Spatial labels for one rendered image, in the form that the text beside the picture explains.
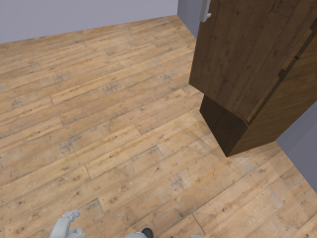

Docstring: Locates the cupboard door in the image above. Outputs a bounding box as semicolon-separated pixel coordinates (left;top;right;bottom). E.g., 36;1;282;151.
188;0;317;122

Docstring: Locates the left robot foot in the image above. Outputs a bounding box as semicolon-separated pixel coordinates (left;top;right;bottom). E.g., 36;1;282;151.
142;227;154;238

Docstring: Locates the handle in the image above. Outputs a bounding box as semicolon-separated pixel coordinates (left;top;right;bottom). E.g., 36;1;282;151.
199;0;212;23

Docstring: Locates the robot left hand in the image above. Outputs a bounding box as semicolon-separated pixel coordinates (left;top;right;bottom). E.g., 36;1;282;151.
49;209;85;238

